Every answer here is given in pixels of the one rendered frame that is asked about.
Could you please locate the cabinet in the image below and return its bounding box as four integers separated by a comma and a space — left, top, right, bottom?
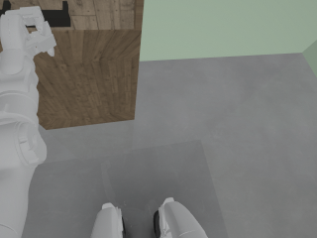
0, 0, 145, 130

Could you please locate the robot thigh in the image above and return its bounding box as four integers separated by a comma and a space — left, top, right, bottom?
158, 201, 208, 238
90, 207, 123, 238

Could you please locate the left robot hand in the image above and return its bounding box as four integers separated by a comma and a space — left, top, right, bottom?
0, 6, 56, 60

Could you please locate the handle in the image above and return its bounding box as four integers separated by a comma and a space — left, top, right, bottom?
0, 0, 71, 28

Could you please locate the drawer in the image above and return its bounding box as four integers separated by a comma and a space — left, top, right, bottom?
0, 0, 135, 31

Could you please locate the robot right thigh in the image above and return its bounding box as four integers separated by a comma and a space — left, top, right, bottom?
158, 201, 208, 238

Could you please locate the robot left forearm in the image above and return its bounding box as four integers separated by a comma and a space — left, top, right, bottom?
0, 49, 40, 130

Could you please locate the robot left thigh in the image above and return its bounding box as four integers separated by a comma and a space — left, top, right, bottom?
90, 207, 123, 238

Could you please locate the robot left upper arm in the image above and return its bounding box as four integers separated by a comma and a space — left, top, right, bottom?
0, 121, 47, 238

